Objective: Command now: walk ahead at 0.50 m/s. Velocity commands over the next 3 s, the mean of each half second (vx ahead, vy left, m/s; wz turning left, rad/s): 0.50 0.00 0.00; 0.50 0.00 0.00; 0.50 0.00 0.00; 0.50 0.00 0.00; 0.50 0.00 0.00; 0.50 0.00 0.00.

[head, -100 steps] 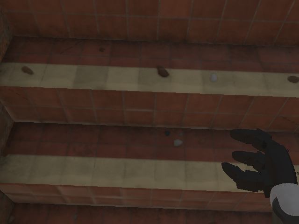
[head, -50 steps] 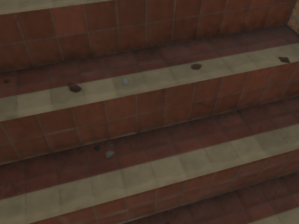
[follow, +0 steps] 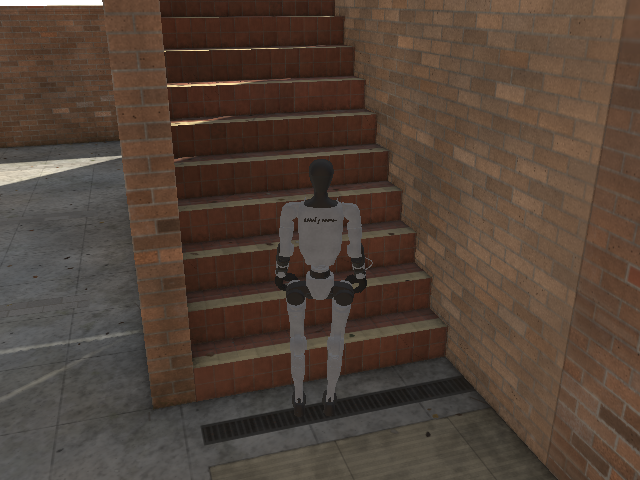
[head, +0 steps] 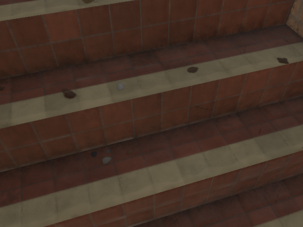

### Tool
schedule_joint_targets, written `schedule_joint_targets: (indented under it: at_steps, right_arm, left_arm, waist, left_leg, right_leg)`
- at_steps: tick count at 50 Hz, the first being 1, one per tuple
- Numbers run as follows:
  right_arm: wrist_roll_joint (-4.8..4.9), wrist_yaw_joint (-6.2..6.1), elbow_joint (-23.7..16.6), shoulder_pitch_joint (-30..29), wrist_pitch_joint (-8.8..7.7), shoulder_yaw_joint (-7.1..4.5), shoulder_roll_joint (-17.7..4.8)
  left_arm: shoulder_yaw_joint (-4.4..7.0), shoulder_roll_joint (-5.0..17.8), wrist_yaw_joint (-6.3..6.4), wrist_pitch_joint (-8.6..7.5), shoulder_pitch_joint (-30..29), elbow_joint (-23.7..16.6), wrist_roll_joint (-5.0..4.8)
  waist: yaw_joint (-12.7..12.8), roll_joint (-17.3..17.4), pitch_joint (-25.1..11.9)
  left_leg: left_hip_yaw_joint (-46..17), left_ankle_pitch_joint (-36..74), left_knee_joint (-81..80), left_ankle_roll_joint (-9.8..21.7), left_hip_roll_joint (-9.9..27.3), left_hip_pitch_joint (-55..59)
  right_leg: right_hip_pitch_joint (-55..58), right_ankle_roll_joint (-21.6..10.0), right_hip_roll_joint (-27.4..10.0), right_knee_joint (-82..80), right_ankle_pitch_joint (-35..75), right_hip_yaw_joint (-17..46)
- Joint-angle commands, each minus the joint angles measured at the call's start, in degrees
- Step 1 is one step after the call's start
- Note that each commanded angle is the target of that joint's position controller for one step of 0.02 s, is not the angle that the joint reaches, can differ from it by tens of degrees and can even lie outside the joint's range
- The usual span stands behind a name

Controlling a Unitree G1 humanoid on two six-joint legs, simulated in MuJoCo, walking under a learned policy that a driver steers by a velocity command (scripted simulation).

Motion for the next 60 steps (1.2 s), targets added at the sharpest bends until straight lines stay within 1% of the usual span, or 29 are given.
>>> schedule_joint_targets:
  at_steps: [1, 11, 22, 30, 31, 34, 43, 60]
  right_arm:
    - [0.09, -0.16, -2.98, -1.98, -0.88, -0.74, -3.38]
    - [0.37, -0.42, 1.09, -0.88, -0.83, -0.62, -3.87]
    - [0.68, -0.67, 5.80, 0.26, -0.75, -0.21, -4.76]
    - [0.83, -0.74, 8.40, 0.80, -0.70, 0.18, -5.41]
    - [0.96, -0.69, 8.38, 0.68, -0.69, 0.24, -5.45]
    - [0.98, -0.70, 9.10, 0.97, -0.68, 0.36, -5.73]
    - [0.91, -0.63, 10.52, 0.93, -0.70, 0.79, -6.38]
    - [0.89, -0.28, 11.72, 0.19, -0.89, 1.42, -7.60]
  left_arm:
    - [0.69, 3.46, 0.13, -0.99, -2.65, -3.40, -0.03]
    - [0.46, 4.16, 0.34, -1.04, -1.13, 0.03, -0.11]
    - [-0.09, 5.29, 0.54, -1.03, 0.21, 4.01, -0.28]
    - [-0.57, 6.17, 0.60, -0.99, 0.99, 6.51, -0.41]
    - [-0.64, 6.32, 0.57, -0.95, 0.86, 6.71, -0.42]
    - [-0.81, 6.66, 0.58, -0.89, 1.13, 7.41, -0.47]
    - [-1.36, 7.53, 0.62, -0.79, 1.09, 8.80, -0.60]
    - [-2.26, 8.96, 0.44, -0.88, 0.48, 9.80, -0.67]
  waist:
    - [-0.03, -0.71, -2.87]
    - [0.16, -0.84, -2.38]
    - [0.29, -0.85, -1.59]
    - [0.28, -0.73, -1.05]
    - [0.19, -0.56, -0.78]
    - [0.20, -0.65, -1.09]
    - [0.24, -0.54, -0.57]
    - [0.24, -0.39, -0.41]
  left_leg:
    - [-6.34, 6.60, -1.36, 0.80, 6.50, 1.94]
    - [-6.11, 6.41, -1.22, 0.71, 6.39, 1.61]
    - [-5.92, 6.04, -1.15, 0.76, 6.40, 1.54]
    - [-6.01, 6.02, -1.35, 0.84, 6.57, 1.80]
    - [-6.01, 6.15, -1.52, 0.81, 6.56, 1.67]
    - [-6.09, 6.36, -1.71, 0.82, 6.66, 1.87]
    - [-6.28, 6.49, -2.52, 0.86, 6.92, 2.32]
    - [-6.91, 7.44, -4.07, 1.01, 7.44, 3.42]
  right_leg:
    - [-0.31, 3.01, -11.09, -3.26, 9.07, 9.64]
    - [1.38, 3.05, -11.21, -3.68, 12.25, 10.17]
    - [2.97, 2.83, -11.30, -4.00, 15.07, 10.62]
    - [3.71, 2.60, -11.38, -4.19, 16.59, 10.77]
    - [3.71, 2.65, -11.48, -4.34, 17.50, 10.90]
    - [4.41, 2.68, -11.51, -4.21, 18.64, 10.79]
    - [4.23, 2.60, -11.49, -4.70, 17.37, 10.87]
    - [3.81, 2.45, -11.67, -5.49, 15.45, 11.04]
